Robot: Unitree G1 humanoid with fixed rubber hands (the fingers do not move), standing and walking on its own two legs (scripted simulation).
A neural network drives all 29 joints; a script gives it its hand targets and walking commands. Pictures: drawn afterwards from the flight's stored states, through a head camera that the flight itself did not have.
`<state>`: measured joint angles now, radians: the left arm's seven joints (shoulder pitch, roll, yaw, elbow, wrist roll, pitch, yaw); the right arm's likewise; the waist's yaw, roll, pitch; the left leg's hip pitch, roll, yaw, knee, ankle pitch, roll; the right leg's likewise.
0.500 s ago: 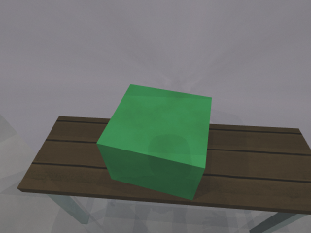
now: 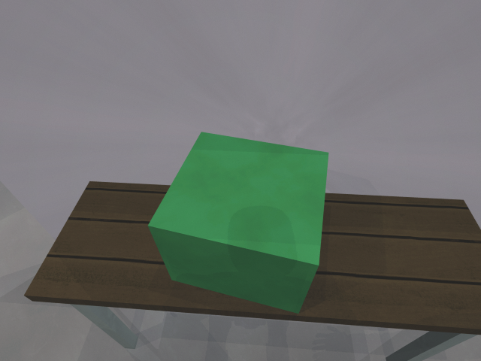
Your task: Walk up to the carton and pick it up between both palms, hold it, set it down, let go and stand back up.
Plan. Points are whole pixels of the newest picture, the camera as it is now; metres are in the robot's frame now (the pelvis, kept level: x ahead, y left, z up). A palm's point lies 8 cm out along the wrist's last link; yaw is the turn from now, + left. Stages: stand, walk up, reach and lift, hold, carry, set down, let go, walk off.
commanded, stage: stand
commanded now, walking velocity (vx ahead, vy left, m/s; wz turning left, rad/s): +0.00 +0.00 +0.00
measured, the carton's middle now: (247, 218) +0.43 -0.01 -0.06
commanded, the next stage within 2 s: none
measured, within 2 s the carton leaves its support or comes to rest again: neither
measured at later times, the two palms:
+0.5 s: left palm out of the picture +0.07 +0.30 -0.11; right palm out of the picture +0.08 -0.30 -0.12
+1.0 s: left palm out of the picture +0.07 +0.30 -0.12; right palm out of the picture +0.07 -0.30 -0.12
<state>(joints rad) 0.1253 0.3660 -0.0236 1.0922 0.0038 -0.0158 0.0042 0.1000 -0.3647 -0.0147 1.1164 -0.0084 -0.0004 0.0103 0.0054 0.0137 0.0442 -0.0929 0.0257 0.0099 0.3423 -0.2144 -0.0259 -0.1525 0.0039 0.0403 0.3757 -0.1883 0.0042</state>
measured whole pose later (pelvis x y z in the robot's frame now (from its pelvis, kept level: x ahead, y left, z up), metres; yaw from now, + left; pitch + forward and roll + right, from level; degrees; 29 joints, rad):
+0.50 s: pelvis +0.00 +0.00 +0.00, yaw -1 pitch -3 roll +1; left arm 0.13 0.37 -0.02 1.10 0.01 -0.01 0.01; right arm 0.09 -0.36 -0.02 1.12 -0.01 0.00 0.01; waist 0.00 0.01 0.05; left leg -0.06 0.03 0.02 0.32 -0.21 -0.03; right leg -0.14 0.01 0.05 0.37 -0.18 0.00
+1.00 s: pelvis +0.00 +0.00 +0.00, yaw -1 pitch -2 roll +0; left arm 0.12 0.36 -0.02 1.10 0.00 -0.02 0.00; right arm 0.10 -0.36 -0.01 1.11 -0.01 0.00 0.01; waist 0.01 0.00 0.05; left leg -0.08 0.03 0.02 0.33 -0.22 -0.02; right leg -0.15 0.00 0.05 0.37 -0.18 0.01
